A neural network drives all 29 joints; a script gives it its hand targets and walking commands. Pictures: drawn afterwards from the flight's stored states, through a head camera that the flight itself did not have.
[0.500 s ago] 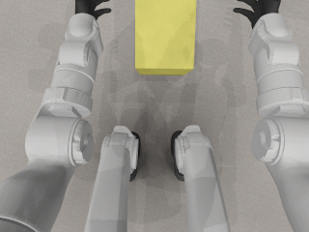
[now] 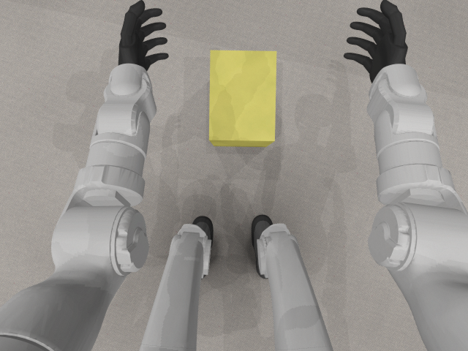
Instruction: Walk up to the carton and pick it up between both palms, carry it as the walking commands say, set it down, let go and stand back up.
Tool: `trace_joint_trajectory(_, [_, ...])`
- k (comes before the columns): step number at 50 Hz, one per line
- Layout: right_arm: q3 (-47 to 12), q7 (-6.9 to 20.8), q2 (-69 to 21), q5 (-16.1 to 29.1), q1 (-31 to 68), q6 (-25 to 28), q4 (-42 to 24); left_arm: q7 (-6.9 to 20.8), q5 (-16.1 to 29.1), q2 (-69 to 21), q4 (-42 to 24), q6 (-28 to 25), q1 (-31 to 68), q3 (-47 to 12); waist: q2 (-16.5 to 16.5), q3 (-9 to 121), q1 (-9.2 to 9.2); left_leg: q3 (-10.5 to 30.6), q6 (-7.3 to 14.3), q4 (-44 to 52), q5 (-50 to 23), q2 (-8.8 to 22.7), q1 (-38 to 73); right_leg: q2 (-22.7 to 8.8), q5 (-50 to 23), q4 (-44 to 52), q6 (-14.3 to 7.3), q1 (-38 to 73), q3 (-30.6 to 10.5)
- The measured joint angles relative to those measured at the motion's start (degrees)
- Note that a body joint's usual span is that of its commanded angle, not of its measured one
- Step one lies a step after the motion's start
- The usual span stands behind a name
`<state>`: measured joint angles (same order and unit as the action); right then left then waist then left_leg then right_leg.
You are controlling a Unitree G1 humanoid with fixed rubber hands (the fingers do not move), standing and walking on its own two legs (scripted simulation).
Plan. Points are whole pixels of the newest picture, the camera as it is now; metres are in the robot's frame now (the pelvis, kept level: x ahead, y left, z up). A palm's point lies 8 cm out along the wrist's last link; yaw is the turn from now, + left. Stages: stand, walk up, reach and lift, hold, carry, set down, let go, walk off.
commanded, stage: set down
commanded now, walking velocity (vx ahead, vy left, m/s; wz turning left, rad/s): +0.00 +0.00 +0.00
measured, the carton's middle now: (241, 104) +0.56 -0.02 -0.52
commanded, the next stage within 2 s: let go in 0.22 s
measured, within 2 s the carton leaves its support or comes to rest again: neither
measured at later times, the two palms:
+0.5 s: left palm (103, 91) +0.47 +0.17 -0.05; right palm (406, 90) +0.46 -0.21 -0.05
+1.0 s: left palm out of the picture +0.28 +0.24 +0.07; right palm out of the picture +0.27 -0.21 +0.07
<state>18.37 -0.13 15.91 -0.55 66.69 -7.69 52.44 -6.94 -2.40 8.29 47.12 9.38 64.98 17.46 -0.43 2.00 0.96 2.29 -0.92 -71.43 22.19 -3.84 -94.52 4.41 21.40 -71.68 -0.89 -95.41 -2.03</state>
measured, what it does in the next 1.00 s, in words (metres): rises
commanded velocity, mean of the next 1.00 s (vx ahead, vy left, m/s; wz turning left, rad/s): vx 0.00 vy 0.00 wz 0.00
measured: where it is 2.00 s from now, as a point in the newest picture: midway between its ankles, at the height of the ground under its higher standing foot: (232, 257)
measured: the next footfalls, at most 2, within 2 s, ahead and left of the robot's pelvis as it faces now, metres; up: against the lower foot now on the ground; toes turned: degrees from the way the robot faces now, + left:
none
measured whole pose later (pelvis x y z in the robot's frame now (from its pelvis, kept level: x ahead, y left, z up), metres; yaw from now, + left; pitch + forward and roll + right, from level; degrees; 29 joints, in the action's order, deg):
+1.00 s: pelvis +0.08 +0.02 +0.15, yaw -1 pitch +11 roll +0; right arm 4.9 3.6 10.3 -1.2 -5.7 -0.2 28.3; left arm 1.6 -0.9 9.9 27.7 1.0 -5.5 3.9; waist -0.3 -0.7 0.3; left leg 3.7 1.3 -29.6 15.0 -3.2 -25.4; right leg 2.8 14.1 -28.7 -0.6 -25.5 -3.8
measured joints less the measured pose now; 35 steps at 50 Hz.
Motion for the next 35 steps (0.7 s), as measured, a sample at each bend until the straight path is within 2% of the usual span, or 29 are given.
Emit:
trace_joint_trajectory(10, [3.75,1.2,-2.39,-4.96,-1.08,1.85,1.5,1.65,-4.05,-1.93,1.14,-1.81,-1.64,3.05,-0.27,-0.7,-0.26,0.85,-0.06,14.04,-5.07,0.4,10.54,-0.27,-4.98,14.14,-0.15,10.7,-0.27])
trace_joint_trajectory(14, [5.04,1.19,-3.65,-7.47,-2.12,2.64,1.2,2.02,-6.39,-2.97,1.2,-2.66,-2.76,4.47,-0.17,-1.12,-0.34,0.95,-0.06,16.56,-5.74,0.56,12.53,-0.24,-5.69,16.74,-0.22,12.72,-0.35])
trace_joint_trajectory(18, [4.43,1.01,-4.69,-8.92,-5.34,2.74,-1.44,1.82,-7.74,-3.69,-1.37,-2.93,-6.1,3.9,-0.08,-1.91,-0.4,0.98,-0.01,18.28,-5.88,0.64,14.49,-0.26,-5.84,18.44,-0.24,14.67,-0.45])
trace_joint_trajectory(22, [1.57,0.86,-5.6,-9.21,-13.47,2.56,-7.34,1.9,-8.38,-4.02,-6.93,-2.81,-14.15,0.83,-0.07,-1.78,-0.48,1.05,0.18,20.96,-6.12,0.78,17.93,-0.25,-6.13,21.22,-0.25,18.16,-0.59])
trace_joint_trajectory(28, [-3.81,1.58,-5.85,-6.42,-30.09,2.59,-15.62,3.57,-5.49,-2.76,-13.88,-3.22,-30.32,-4.03,-0.19,0.21,-0.36,1.1,0.61,26.78,-6.96,0.95,26.4,-0.39,-6.98,27.19,-0.23,26.71,-1.0])
trace_joint_trajectory(35, [-6.8,2.8,-5.35,-3.56,-44.22,4.63,-16.72,6.11,-2.44,-1.23,-14.0,-5.36,-43.42,-7.04,-0.22,2.82,-0.52,1.12,1.08,32.04,-7.35,1.1,38.01,-0.56,-7.61,32.96,-0.02,38.57,-1.37])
